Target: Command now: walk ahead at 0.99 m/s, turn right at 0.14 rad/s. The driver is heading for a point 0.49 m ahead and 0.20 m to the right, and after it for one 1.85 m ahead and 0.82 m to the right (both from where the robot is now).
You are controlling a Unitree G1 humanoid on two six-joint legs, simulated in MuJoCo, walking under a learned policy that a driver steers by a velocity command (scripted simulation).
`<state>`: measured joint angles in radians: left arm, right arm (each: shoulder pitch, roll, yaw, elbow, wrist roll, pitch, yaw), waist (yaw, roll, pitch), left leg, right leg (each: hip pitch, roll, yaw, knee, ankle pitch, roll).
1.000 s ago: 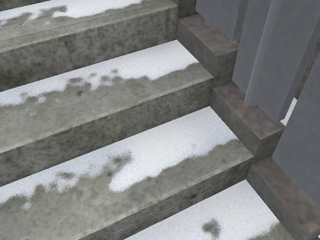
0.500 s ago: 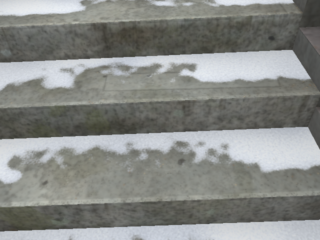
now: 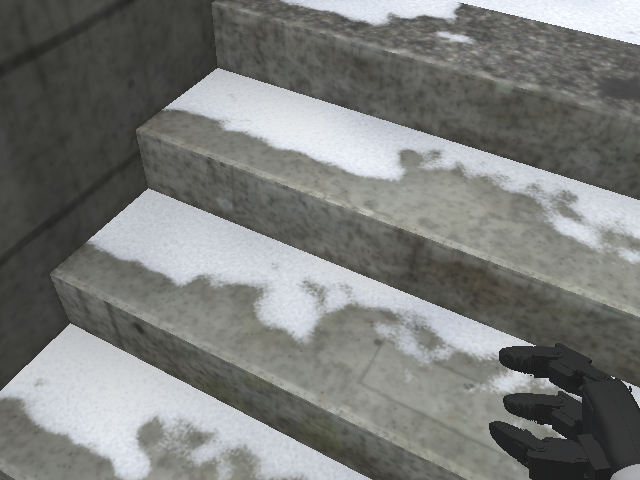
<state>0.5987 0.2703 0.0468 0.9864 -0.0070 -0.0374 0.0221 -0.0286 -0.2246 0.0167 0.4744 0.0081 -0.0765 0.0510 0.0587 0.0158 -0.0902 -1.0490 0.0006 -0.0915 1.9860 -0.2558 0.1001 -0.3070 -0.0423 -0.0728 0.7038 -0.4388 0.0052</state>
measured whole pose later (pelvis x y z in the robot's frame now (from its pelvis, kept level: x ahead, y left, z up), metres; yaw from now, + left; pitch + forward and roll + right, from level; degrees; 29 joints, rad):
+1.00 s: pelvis +0.59 -0.07 +0.33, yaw -50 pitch +0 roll +0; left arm -0.01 0.32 0.06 0.51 0.00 0.00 -0.02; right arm 0.34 -0.26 -0.07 0.78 -0.03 -0.04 -0.06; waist -0.05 -0.03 0.06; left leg -0.32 0.10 0.23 0.62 -0.28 0.03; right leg -0.85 0.03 0.06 1.62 -0.13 0.03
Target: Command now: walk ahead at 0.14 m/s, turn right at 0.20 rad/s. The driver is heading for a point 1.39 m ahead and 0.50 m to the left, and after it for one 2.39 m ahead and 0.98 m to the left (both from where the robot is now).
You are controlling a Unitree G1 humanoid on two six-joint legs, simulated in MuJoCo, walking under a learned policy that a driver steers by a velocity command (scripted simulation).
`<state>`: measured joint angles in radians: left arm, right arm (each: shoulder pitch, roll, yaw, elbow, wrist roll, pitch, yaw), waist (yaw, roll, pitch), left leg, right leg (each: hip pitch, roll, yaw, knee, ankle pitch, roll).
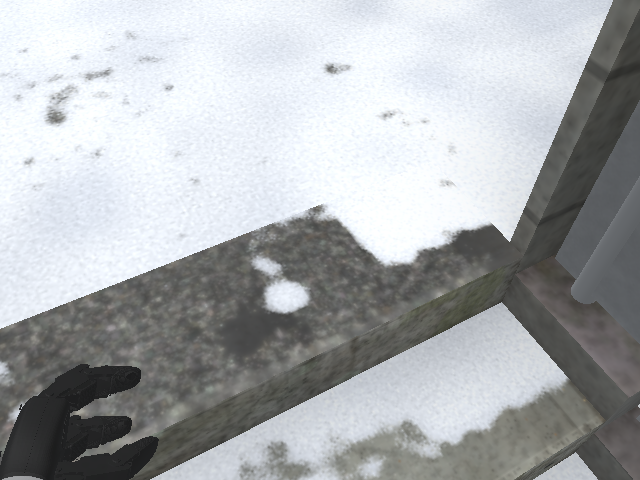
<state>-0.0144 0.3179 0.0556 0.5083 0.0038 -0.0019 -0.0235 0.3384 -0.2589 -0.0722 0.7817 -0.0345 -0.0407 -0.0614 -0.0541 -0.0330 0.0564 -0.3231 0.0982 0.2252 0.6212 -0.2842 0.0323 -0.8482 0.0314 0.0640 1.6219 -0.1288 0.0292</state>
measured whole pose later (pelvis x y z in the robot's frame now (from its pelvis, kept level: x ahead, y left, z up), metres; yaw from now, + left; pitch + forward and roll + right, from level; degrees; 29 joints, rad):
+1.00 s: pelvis +0.03 +0.10 +0.01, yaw +35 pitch +3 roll -1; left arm 0.24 0.19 0.02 0.70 -0.03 0.03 0.04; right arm 0.19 -0.13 0.02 0.62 -0.04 0.01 -0.04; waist -0.01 -0.06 -0.06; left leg -0.31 -0.04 -0.01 0.59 -0.33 0.07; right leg -0.77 0.06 0.07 1.77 -0.28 0.10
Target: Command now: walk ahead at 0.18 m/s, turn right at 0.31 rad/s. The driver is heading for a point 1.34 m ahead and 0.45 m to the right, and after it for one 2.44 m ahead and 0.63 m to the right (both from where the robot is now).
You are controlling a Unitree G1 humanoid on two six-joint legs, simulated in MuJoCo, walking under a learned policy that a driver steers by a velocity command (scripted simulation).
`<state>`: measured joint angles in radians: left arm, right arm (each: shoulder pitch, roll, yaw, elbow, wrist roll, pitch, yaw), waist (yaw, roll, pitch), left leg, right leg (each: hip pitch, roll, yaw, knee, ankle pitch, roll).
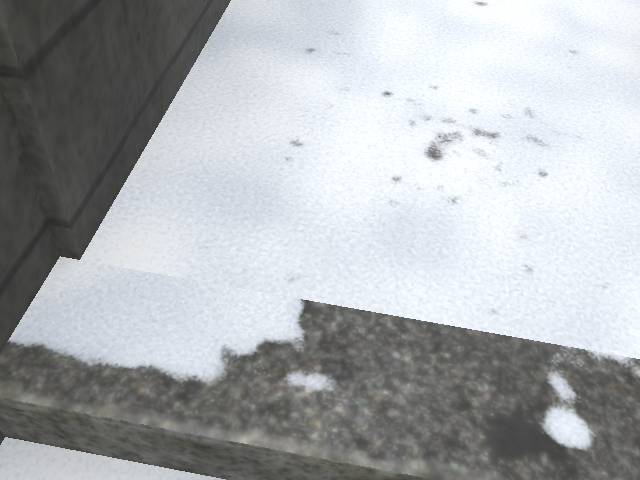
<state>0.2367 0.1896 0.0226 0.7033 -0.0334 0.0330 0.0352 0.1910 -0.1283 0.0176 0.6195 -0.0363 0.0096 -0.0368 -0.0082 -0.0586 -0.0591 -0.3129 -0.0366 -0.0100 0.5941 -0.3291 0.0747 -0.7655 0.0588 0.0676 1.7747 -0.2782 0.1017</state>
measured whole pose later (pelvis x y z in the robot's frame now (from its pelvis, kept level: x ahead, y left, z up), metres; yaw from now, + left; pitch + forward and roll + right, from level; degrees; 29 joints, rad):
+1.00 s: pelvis +0.25 -0.15 +0.16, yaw -28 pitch +0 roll +0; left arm 0.20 0.09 -0.06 0.61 0.02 0.00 0.08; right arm 0.35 -0.23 -0.03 0.68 0.03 0.06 -0.07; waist -0.01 0.06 -0.03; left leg -0.92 -0.10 -0.20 2.07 -0.44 -0.17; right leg -0.20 0.04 0.03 0.56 -0.35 -0.05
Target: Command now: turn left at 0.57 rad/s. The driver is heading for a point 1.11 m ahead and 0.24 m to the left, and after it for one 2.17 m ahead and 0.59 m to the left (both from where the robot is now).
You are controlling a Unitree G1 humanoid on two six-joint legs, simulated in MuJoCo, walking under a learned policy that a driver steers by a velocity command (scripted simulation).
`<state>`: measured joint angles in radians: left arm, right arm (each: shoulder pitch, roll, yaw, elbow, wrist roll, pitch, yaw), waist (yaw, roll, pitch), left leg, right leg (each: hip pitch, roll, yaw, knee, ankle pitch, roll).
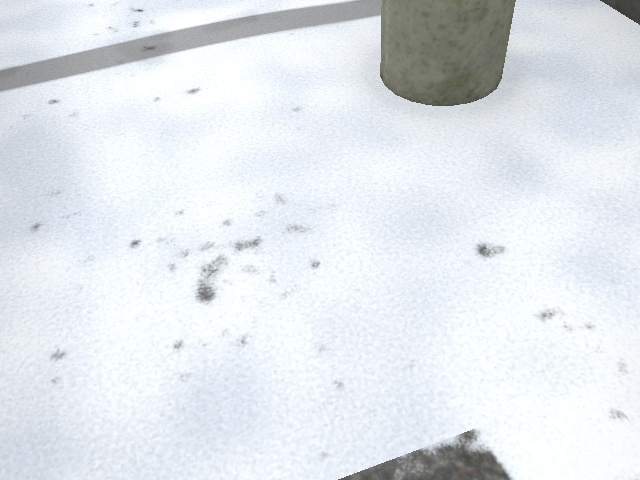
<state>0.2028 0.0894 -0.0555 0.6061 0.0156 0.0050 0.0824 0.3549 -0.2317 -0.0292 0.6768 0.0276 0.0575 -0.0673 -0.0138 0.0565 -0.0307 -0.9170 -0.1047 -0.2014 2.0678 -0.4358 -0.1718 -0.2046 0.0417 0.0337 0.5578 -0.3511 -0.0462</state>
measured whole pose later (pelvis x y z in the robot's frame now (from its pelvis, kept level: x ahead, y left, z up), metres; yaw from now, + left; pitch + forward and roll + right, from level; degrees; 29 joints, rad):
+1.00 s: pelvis +0.44 +0.21 +0.13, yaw +13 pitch +4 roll +0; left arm 0.27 0.30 0.03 0.68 -0.05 -0.04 -0.08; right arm 0.29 -0.31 -0.02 0.78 -0.01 -0.08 0.01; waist -0.01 0.03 -0.09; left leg 0.27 0.03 0.20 0.15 -0.47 -0.04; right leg -0.79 -0.12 -0.10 0.80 -0.02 -0.08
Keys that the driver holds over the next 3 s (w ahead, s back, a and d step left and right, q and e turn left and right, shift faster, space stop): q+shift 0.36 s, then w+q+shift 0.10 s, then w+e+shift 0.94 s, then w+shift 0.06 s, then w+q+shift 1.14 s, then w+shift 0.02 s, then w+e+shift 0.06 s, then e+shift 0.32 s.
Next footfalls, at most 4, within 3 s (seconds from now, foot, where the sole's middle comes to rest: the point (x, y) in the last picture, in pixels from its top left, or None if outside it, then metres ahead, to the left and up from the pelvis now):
0.24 left None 0.20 0.27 -0.61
1.04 right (282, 386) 0.69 0.14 -0.61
1.48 left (206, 235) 1.14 0.35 -0.61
1.84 right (321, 182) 1.33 0.05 -0.61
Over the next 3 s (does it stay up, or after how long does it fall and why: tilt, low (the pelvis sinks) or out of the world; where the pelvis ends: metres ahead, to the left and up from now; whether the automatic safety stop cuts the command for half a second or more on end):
stays up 1.85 0.54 0.17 its command is cut before an obstacle after 1.6 s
